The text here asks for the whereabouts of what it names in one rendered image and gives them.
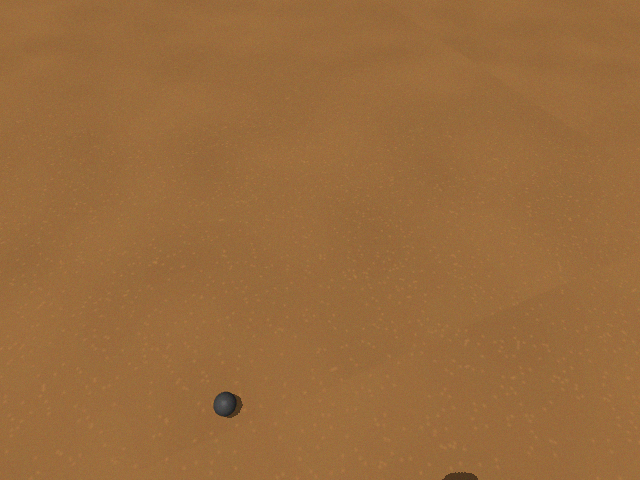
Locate ball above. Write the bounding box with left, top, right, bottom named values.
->
left=213, top=392, right=237, bottom=416

